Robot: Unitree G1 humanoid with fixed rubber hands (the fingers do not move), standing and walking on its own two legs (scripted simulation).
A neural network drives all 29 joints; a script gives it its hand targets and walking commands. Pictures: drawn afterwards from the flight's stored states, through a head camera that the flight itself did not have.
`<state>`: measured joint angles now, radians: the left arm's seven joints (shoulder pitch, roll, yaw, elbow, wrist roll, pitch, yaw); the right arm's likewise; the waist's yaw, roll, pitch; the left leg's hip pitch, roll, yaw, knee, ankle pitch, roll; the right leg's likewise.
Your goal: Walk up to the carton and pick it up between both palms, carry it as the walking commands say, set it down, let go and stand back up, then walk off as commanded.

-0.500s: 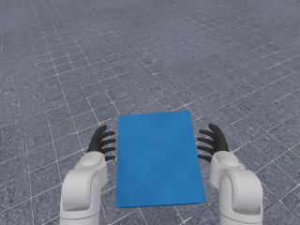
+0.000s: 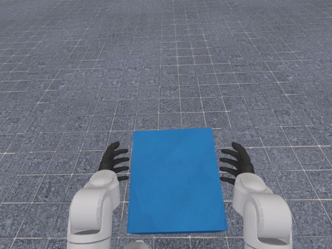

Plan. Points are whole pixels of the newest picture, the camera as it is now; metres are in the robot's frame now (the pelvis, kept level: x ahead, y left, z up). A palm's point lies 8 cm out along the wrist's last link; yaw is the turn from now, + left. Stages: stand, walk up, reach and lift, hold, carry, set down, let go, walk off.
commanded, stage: carry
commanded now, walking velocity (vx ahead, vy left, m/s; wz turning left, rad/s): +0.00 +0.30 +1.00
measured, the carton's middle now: (174, 181) +0.31 -0.01 -0.01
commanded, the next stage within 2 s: none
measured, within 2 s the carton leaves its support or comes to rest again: neither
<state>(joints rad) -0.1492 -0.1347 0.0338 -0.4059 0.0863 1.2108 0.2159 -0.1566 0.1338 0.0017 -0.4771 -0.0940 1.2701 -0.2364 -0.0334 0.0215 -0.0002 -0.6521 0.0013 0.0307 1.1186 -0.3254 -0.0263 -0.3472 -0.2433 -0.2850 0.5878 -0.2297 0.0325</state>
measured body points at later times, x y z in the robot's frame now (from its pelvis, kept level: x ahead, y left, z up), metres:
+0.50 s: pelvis -0.04 +0.20 -0.01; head -0.01 +0.20 +0.43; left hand +0.17 +0.44 +0.07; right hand +0.28 +0.18 +0.07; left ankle +0.04 +0.28 -0.73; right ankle +0.02 +0.15 -0.71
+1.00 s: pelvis -0.10 +0.30 +0.00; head -0.12 +0.29 +0.45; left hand +0.07 +0.55 +0.09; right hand +0.21 +0.30 +0.10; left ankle -0.09 +0.40 -0.73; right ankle -0.02 +0.19 -0.73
